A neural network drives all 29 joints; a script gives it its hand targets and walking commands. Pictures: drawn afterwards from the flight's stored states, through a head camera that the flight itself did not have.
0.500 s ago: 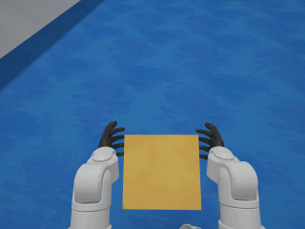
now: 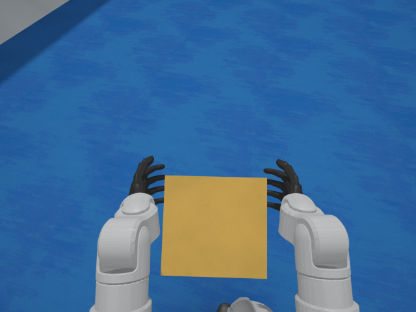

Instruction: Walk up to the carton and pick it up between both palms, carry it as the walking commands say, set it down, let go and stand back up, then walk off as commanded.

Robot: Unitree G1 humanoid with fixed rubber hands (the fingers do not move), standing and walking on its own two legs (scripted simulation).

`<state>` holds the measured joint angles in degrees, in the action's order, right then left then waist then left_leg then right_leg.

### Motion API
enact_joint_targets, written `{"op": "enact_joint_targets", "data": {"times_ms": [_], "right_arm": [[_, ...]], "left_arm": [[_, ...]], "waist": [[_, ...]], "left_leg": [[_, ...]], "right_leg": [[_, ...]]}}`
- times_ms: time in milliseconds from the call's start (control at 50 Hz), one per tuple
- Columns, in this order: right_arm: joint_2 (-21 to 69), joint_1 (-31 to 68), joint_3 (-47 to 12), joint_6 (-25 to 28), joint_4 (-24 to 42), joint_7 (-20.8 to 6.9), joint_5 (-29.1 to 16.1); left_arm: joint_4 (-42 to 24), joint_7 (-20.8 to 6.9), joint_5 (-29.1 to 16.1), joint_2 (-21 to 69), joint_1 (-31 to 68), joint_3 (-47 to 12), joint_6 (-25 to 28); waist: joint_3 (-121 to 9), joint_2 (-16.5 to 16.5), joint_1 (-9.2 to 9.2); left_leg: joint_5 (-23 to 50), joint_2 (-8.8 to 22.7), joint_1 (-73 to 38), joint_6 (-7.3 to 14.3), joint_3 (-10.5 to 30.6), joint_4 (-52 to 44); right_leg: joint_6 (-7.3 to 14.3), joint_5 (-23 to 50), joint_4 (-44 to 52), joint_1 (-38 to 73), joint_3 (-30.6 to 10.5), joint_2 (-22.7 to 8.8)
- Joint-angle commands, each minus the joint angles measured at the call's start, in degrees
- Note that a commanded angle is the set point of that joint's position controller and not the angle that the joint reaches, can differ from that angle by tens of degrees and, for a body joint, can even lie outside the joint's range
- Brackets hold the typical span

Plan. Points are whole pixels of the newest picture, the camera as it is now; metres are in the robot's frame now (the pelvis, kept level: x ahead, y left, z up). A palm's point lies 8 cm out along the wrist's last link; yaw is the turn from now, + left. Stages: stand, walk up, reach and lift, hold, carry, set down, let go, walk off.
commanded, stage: carry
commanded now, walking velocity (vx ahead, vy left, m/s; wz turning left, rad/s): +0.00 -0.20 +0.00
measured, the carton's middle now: (214, 215) +0.31 -0.01 -0.02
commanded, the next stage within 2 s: none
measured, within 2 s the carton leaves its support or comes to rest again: neither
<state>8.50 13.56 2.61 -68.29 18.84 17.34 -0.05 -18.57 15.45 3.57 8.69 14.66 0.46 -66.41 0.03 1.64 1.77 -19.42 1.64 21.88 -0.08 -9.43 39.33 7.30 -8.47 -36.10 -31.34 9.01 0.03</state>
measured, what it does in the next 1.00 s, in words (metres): steps to the right: right foot, then left foot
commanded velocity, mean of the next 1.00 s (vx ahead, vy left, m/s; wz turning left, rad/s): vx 0.00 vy -0.20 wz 0.00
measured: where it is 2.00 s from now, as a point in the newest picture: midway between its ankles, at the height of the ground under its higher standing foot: outside the picture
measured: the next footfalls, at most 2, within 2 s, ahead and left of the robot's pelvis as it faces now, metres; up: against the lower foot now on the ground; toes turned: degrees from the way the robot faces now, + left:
right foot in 0.18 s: +0.06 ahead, -0.17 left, +0.00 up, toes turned -6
left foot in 0.44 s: -0.07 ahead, -0.03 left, +0.00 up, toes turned +10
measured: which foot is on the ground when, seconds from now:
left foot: down 0.00-0.22, up 0.24-0.42, down 0.44-0.70, up 0.72-0.90, down 0.92-1.00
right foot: down 0.00-0.02, up 0.04-0.16, down 0.18-0.48, up 0.50-0.66, down 0.68-0.96, up 0.98-1.00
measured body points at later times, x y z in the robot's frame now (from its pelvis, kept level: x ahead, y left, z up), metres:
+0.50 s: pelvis -0.10 -0.14 +0.00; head -0.07 -0.14 +0.45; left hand +0.21 -0.02 +0.09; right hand +0.20 -0.28 +0.08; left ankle -0.11 -0.03 -0.71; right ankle +0.01 -0.17 -0.71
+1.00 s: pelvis -0.19 -0.29 +0.00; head -0.16 -0.29 +0.45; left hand +0.11 -0.16 +0.09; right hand +0.11 -0.42 +0.08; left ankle -0.19 -0.18 -0.71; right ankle -0.10 -0.32 -0.71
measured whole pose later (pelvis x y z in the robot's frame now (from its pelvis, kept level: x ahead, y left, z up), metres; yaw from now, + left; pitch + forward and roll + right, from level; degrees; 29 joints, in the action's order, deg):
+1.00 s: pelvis -0.19 -0.29 +0.00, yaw +1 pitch +3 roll +3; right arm 8.7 14.6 1.7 -68.6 17.5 16.8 0.0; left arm -18.8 15.5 4.5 8.7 14.7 1.9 -66.6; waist -0.3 3.7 1.7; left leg -19.1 1.9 21.5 0.7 -9.7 38.1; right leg 4.6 -16.7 -40.9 -32.3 7.4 1.8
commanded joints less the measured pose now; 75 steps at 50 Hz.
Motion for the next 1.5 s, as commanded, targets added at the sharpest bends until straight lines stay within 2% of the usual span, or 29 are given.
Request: {"op": "enact_joint_targets", "data": {"times_ms": [0,40,140,180,200,260,380,420,440,480,520,620,660,680,740,860,900,920,940,1000,1080,1100,1140,1220,1340,1380,1400,1420,1480], "right_arm": [[60.0,24.08,-29.38,3.29,8.46,-14.03,-16.53],[59.87,26.49,-29.48,3.66,10.97,-13.75,-15.85],[57.53,24.88,-28.64,2.92,10.72,-12.02,-14.3],[55.88,23.56,-28.58,2.41,11.12,-11.27,-13.52],[56.21,23.88,-30.37,2.12,11.93,-11.57,-14.28],[58.31,28.35,-30.64,2.42,10.98,-12.54,-16.46],[59.9,27.47,-31.75,2.56,11.82,-13.63,-18.65],[59.26,24.41,-30.64,2.31,9.46,-13.73,-17.78],[58.24,24.25,-30.14,2.6,9.36,-13.86,-17.53],[60.68,25.16,-28.76,3.18,8.0,-14.06,-16.13],[59.66,26.96,-29.04,3.44,11.0,-13.78,-15.6],[57.74,25.99,-28.83,2.9,11.36,-12.08,-14.45],[55.78,23.95,-28.37,2.21,10.52,-11.12,-13.27],[56.02,23.92,-29.95,1.97,11.29,-11.45,-13.95],[58.44,29.56,-30.75,2.22,10.94,-12.62,-16.66],[60.41,28.34,-32.02,2.61,12.07,-13.76,-19.07],[59.87,25.7,-31.05,2.52,10.07,-13.97,-18.27],[58.37,24.71,-30.17,2.67,9.4,-14.01,-17.69],[59.25,23.35,-29.37,2.78,7.69,-14.11,-17.03],[59.64,26.71,-29.14,3.49,11.04,-13.9,-15.54],[58.54,27.45,-28.96,2.95,11.46,-12.54,-14.81],[57.69,25.4,-28.79,2.69,10.2,-11.93,-14.23],[56.1,24.78,-29.51,2.07,11.11,-11.41,-13.75],[59.43,31.14,-31.19,2.55,11.69,-12.86,-17.27],[60.41,27.94,-31.61,2.48,11.24,-13.74,-18.76],[59.85,24.39,-30.62,2.1,8.58,-13.93,-17.73],[58.51,24.34,-29.89,2.27,8.31,-13.98,-17.2],[59.19,23.93,-29.31,2.57,7.93,-14.08,-16.76],[60.08,27.16,-28.87,3.15,10.13,-13.9,-15.22]], "left_arm": [[-9.4,-12.98,-17.19,57.05,22.73,-27.92,0.92],[-9.96,-13.36,-18.59,58.91,23.64,-28.41,1.64],[-8.08,-13.68,-20.1,57.42,21.09,-28.14,0.44],[-7.28,-13.95,-20.05,55.23,19.9,-27.12,0.06],[-6.2,-14.18,-19.61,56.26,17.52,-26.87,0.4],[-5.18,-13.74,-18.11,58.49,18.34,-26.14,0.66],[-9.49,-12.46,-16.87,57.15,19.64,-25.54,1.91],[-8.2,-12.02,-16.3,56.23,19.19,-25.94,1.22],[-8.5,-12.07,-16.11,56.01,18.77,-25.87,1.02],[-8.64,-13.21,-17.62,57.94,24.54,-28.43,0.42],[-9.15,-13.51,-18.73,59.06,24.1,-28.5,1.13],[-8.44,-13.77,-20.07,57.33,21.43,-27.95,0.4],[-6.54,-13.98,-20.03,55.03,20.3,-26.95,-0.19],[-5.94,-14.16,-19.62,55.95,18.55,-26.91,0.1],[-4.73,-13.76,-17.93,58.37,18.7,-25.96,0.44],[-9.22,-12.51,-16.65,57.5,19.95,-25.29,1.92],[-8.08,-12.14,-16.09,56.72,19.48,-25.89,1.36],[-7.65,-12.08,-15.85,56.49,18.46,-25.86,0.96],[-8.69,-12.6,-16.35,55.89,20.99,-27.05,0.63],[-9.07,-13.56,-18.72,58.95,23.88,-28.77,1.05],[-8.59,-13.81,-20.02,57.79,22.5,-28.33,0.38],[-7.98,-13.96,-20.17,56.97,22.2,-27.82,0.13],[-6.76,-14.17,-19.91,55.69,20.54,-27.26,-0.1],[-5.54,-13.73,-17.96,59.26,20.24,-26.44,0.56],[-9.16,-12.52,-16.64,57.27,20.3,-25.75,1.55],[-7.32,-12.2,-16.03,56.26,19.07,-26.03,0.86],[-6.87,-12.3,-15.88,56.36,18.44,-26.03,0.43],[-7.96,-12.77,-16.44,56.16,21.04,-26.83,0.25],[-7.75,-13.8,-18.58,59.03,24.38,-28.24,0.58]], "waist": [[-21.74,-19.73,-0.65],[-20.8,-9.62,-1.37],[-23.33,-8.17,-2.2],[-25.41,16.65,-1.82],[-25.27,24.72,-2.31],[-22.98,7.83,-2.45],[-27.87,6.75,-1.72],[-28.41,-4.56,-0.7],[-27.26,-20.71,-1.49],[-20.76,-18.41,-0.51],[-19.72,-9.19,-1.34],[-23.5,-8.27,-2.41],[-25.11,18.19,-1.79],[-25.09,24.02,-2.29],[-23.19,8.24,-2.48],[-28.58,6.15,-1.72],[-29.59,-3.64,-0.9],[-28.48,-20.19,-1.69],[-23.8,-21.83,-0.73],[-21.6,-9.83,-1.21],[-22.59,-9.88,-2.23],[-24.3,-3.45,-2.45],[-25.08,22.8,-2.19],[-23.56,6.87,-2.45],[-28.62,4.87,-1.8],[-29.9,-2.33,-0.95],[-28.03,-17.58,-1.69],[-24.17,-20.22,-0.6],[-20.99,-9.51,-0.97]], "left_leg": [[12.8,28.0,-10.77,13.06,28.66,-19.49],[15.26,21.43,-11.7,7.83,18.07,-17.56],[21.84,13.33,-7.89,1.99,6.67,-3.48],[-9.09,3.24,9.42,-3.28,0.21,13.25],[-20.14,1.58,9.2,-3.76,1.79,17.46],[-12.83,0.92,3.33,-2.91,1.49,15.4],[-3.99,0.78,-7.27,-1.19,0.56,-7.94],[0.23,12.62,-22.26,3.67,15.44,-18.57],[7.52,27.55,-22.14,9.32,33.76,-22.27],[14.01,27.39,-9.1,13.11,26.05,-19.12],[16.53,21.39,-12.97,7.75,17.27,-17.18],[25.37,13.38,-9.23,2.12,6.59,-1.61],[-12.43,2.9,10.5,-3.64,0.08,16.42],[-20.99,2.16,9.43,-3.87,1.92,18.07],[-13.27,1.16,3.18,-3.25,1.81,15.5],[-3.52,1.19,-7.0,-1.06,1.52,-6.73],[2.07,11.65,-21.27,3.25,14.31,-16.08],[11.1,26.83,-22.74,8.93,32.89,-20.78],[20.56,30.04,-16.22,13.57,32.09,-18.26],[20.99,21.78,-14.92,8.46,17.86,-14.99],[26.31,15.19,-10.55,2.95,8.76,-4.5],[23.15,12.15,-6.49,1.05,5.43,2.72],[-18.66,1.83,10.41,-3.92,0.25,17.73],[-12.0,0.91,4.23,-2.91,1.57,14.58],[-4.32,0.6,-6.48,-1.13,1.33,-6.47],[1.73,10.59,-21.75,3.13,13.05,-15.44],[10.25,24.78,-22.96,8.27,30.72,-20.36],[22.59,30.66,-18.13,13.68,32.58,-18.15],[18.04,22.68,-13.37,9.69,18.86,-15.7]], "right_leg": [[-7.03,-19.18,-25.47,-3.49,-15.27,-6.82],[-7.33,-12.73,-20.59,-2.65,-12.56,-6.04],[-7.97,-8.69,9.77,16.71,-1.79,-0.44],[-2.32,22.99,12.82,29.01,-23.51,-18.35],[2.81,25.25,12.61,22.92,-24.28,-19.85],[1.71,7.3,13.82,16.37,-15.41,-13.2],[0.2,7.1,11.08,20.51,-13.58,-12.03],[-5.6,0.27,6.48,5.57,-10.27,-7.34],[-8.12,-15.14,-8.27,-2.72,-6.12,-2.26],[-6.74,-18.31,-27.94,-2.02,-16.11,-6.83],[-7.11,-12.89,-20.99,-3.62,-12.88,-5.85],[-8.18,-8.63,10.29,16.64,-1.63,-0.22],[-2.31,28.07,11.76,30.42,-23.99,-18.7],[2.67,29.76,11.56,24.1,-23.85,-20.01],[1.84,14.01,11.97,17.21,-15.71,-13.16],[0.56,12.05,9.22,20.74,-14.4,-12.0],[-4.11,3.63,5.37,6.9,-11.92,-8.4],[-7.19,-13.31,-7.58,-1.76,-7.08,-2.51],[-7.04,-21.34,-22.49,-4.44,-12.95,-4.44],[-6.83,-14.41,-19.35,-3.48,-12.96,-5.98],[-8.19,-9.89,6.49,13.23,-1.48,-0.36],[-7.48,-4.65,12.54,20.69,-3.84,-1.61],[1.73,29.29,10.93,27.34,-23.99,-20.28],[1.87,17.71,10.77,20.26,-15.12,-12.8],[0.97,13.97,9.61,22.5,-15.49,-12.37],[-3.65,5.63,6.93,8.43,-13.15,-8.98],[-6.8,-9.16,-3.71,0.31,-7.83,-3.01],[-7.44,-21.09,-19.91,-3.68,-11.25,-3.16],[-6.87,-15.09,-22.21,-2.72,-13.93,-6.02]]}}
